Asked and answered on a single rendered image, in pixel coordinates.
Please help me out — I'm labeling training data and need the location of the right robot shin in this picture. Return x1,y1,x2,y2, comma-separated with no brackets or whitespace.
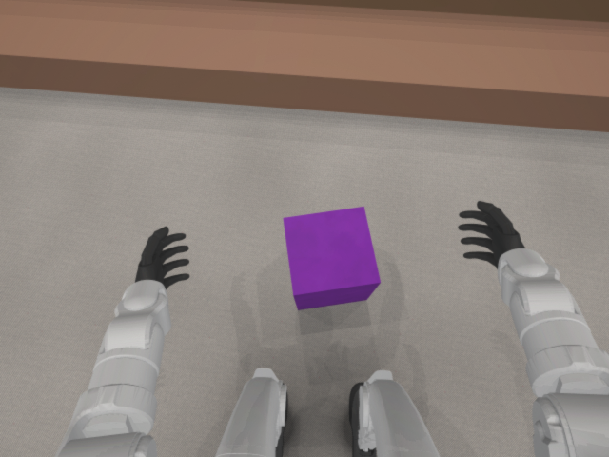
358,370,393,450

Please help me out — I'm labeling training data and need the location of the right robot thigh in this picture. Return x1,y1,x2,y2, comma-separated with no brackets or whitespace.
359,380,440,457

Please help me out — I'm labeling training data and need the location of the left robot upper arm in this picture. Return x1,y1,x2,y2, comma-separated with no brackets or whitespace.
58,431,157,457

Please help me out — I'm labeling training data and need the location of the left robot forearm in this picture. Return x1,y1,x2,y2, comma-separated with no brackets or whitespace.
54,280,171,457

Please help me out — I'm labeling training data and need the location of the right robot forearm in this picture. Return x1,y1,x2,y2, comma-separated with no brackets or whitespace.
498,248,609,397

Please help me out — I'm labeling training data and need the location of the robot left hand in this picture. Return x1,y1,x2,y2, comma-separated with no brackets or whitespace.
135,227,189,290

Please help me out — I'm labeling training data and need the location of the carton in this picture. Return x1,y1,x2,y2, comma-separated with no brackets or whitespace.
284,207,381,310

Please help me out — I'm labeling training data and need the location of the robot right hand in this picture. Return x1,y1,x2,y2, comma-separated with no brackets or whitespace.
458,201,525,269

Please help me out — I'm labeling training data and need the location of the right robot upper arm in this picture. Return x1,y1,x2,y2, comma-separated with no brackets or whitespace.
532,393,609,457

